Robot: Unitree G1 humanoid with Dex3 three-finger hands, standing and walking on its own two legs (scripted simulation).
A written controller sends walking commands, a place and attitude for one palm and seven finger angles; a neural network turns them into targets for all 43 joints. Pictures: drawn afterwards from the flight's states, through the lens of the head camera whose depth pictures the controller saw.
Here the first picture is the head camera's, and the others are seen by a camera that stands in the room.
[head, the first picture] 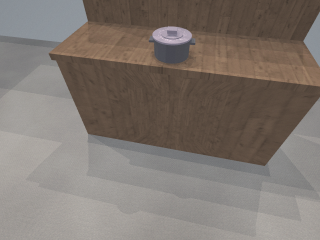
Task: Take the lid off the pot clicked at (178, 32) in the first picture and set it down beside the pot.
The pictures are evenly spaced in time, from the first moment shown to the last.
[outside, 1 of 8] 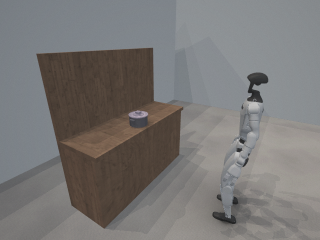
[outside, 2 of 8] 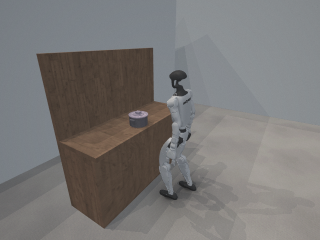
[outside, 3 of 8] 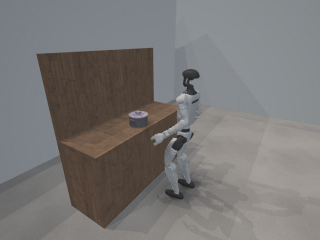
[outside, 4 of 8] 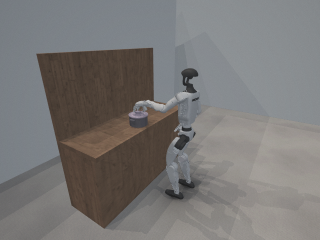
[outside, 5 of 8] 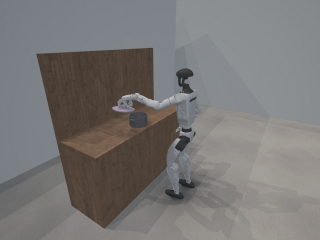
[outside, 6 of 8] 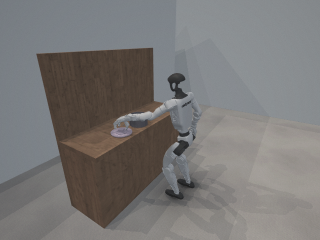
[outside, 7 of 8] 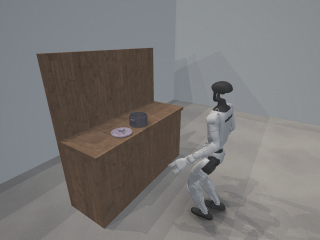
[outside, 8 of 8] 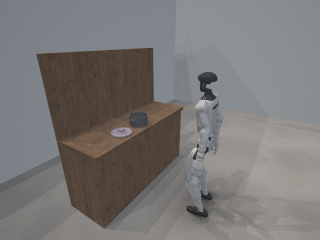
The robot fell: no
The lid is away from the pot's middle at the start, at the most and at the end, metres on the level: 0.00 0.25 0.25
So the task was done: yes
